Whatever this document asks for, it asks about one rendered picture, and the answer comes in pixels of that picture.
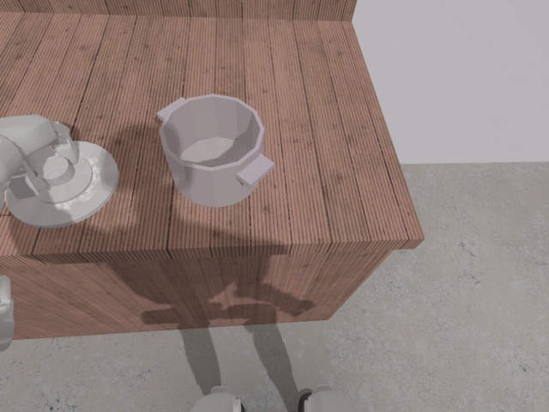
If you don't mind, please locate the left robot forearm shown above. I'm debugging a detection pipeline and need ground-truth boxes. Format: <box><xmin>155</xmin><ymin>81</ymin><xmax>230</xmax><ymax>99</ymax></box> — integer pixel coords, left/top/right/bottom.
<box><xmin>0</xmin><ymin>135</ymin><xmax>22</xmax><ymax>212</ymax></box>

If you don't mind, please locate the knob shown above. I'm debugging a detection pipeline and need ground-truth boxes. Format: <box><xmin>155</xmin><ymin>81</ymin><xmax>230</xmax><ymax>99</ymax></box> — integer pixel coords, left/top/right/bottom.
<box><xmin>36</xmin><ymin>156</ymin><xmax>74</xmax><ymax>186</ymax></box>

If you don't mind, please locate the table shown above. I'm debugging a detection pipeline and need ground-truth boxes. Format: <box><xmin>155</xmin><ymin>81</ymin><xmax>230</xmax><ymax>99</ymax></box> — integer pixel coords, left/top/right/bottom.
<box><xmin>0</xmin><ymin>0</ymin><xmax>425</xmax><ymax>340</ymax></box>

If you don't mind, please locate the pot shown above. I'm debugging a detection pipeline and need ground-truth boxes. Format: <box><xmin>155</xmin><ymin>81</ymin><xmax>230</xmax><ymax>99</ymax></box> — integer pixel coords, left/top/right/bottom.
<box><xmin>157</xmin><ymin>94</ymin><xmax>275</xmax><ymax>208</ymax></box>

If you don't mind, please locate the robot left shin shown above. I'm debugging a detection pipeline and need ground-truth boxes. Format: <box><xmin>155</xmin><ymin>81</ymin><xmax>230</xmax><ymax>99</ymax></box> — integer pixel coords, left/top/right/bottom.
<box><xmin>210</xmin><ymin>386</ymin><xmax>232</xmax><ymax>396</ymax></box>

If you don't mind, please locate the left robot hand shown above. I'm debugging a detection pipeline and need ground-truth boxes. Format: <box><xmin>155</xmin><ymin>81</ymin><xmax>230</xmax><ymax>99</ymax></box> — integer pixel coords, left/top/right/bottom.
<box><xmin>0</xmin><ymin>114</ymin><xmax>78</xmax><ymax>199</ymax></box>

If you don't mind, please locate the lid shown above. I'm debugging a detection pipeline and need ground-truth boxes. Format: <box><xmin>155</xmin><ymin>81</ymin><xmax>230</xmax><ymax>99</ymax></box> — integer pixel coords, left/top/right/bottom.
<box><xmin>4</xmin><ymin>141</ymin><xmax>119</xmax><ymax>228</ymax></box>

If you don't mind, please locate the robot right thigh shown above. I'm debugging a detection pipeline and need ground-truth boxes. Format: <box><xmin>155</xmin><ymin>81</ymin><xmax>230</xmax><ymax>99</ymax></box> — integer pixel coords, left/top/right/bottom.
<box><xmin>305</xmin><ymin>391</ymin><xmax>359</xmax><ymax>412</ymax></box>

